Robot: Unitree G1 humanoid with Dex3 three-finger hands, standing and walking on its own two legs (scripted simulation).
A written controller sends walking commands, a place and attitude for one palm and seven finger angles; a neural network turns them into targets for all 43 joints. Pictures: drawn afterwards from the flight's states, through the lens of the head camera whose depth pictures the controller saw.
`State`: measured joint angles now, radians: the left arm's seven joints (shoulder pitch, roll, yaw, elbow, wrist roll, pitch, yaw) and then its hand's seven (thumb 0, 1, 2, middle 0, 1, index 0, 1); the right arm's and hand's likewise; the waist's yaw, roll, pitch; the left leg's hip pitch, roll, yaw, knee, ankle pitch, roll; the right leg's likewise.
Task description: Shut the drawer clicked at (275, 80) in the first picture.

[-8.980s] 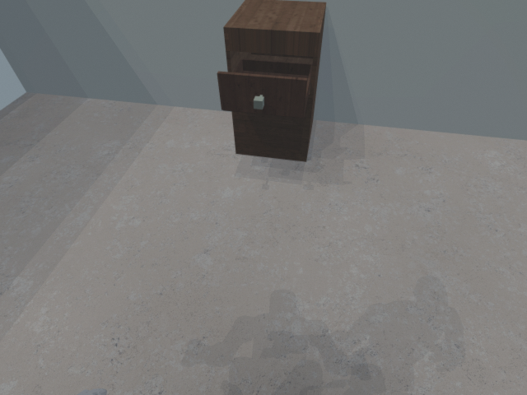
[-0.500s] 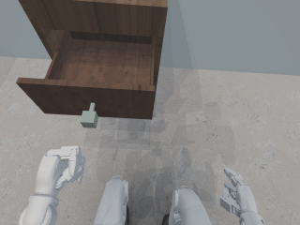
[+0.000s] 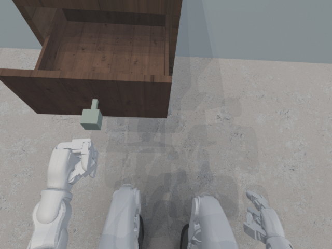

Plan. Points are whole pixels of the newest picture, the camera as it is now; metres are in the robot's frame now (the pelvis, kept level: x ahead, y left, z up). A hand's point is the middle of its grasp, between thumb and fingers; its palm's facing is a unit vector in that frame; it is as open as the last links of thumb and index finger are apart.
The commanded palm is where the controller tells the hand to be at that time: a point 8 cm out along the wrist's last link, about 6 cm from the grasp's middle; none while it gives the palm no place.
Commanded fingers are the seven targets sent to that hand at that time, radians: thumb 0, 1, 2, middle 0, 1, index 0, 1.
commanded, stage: bring the fist close to the handle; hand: left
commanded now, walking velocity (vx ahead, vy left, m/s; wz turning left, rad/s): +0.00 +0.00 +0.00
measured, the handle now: (93, 113) +0.43 +0.22 -0.03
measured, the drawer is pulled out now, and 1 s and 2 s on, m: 0.23 0.23 0.12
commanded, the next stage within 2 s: push the drawer shut in 0.66 s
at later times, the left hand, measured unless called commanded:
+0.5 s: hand (102, 156) +0.32 +0.17 -0.02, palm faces -0.01 -1.00 -0.07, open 3.3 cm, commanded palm +0.31 +0.22 -0.02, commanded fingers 0.00 0.90 0.90 -1.40 -1.60 -1.40 -1.60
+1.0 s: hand (102, 145) +0.34 +0.18 -0.02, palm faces +0.01 -1.00 -0.07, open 3.3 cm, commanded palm +0.34 +0.22 -0.02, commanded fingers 0.00 0.90 0.90 -1.40 -1.60 -1.40 -1.60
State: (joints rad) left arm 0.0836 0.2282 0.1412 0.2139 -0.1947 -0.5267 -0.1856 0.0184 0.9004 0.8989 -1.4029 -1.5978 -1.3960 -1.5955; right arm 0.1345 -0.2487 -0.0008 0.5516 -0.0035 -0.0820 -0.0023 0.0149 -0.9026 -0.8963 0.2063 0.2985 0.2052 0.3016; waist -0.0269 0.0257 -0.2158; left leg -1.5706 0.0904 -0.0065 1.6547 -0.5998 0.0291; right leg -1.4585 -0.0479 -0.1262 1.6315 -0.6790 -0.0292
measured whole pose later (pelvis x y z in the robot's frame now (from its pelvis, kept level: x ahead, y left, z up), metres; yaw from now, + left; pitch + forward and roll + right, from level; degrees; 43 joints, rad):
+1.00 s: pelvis +0.00 -0.01 -0.03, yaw +0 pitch +31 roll -4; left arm -0.14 0.26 0.20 0.36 -0.18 -0.52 -0.18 0.02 0.90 0.90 -1.40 -1.60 -1.40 -1.60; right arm 0.11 -0.26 0.00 0.56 0.00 -0.04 -0.01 0.01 -0.90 -0.90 0.21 0.30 0.20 0.30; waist -0.03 0.03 -0.21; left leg -1.68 0.10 -0.02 1.74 -0.61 0.01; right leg -1.57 -0.04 -0.13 1.72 -0.70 -0.05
